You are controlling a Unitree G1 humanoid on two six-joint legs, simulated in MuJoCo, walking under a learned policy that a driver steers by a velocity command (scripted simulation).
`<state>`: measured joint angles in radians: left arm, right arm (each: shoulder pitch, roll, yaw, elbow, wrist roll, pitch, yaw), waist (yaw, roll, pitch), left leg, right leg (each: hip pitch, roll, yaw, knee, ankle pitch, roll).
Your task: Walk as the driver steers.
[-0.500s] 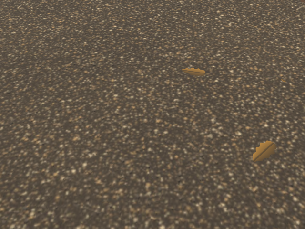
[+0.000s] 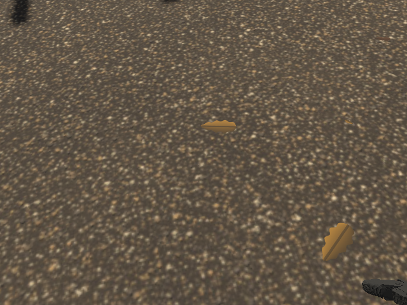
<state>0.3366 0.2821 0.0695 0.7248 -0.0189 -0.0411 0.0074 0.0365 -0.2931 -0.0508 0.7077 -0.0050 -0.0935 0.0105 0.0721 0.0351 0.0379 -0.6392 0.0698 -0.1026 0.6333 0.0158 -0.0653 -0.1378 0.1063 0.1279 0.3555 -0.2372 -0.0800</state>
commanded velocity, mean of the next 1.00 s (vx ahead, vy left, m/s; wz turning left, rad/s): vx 0.50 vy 0.00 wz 0.18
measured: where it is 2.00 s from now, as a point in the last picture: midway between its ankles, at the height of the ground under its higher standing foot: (162, 145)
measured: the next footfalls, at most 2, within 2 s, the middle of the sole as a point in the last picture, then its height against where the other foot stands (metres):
left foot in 0.14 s outside the picture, level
right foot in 0.62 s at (269, 295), level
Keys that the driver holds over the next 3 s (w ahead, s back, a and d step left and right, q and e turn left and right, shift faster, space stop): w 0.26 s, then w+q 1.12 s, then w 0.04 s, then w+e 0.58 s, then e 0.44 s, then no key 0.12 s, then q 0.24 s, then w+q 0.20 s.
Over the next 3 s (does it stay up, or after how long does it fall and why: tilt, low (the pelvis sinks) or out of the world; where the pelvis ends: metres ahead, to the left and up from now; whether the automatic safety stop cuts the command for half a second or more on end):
stays up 1.26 0.34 -0.01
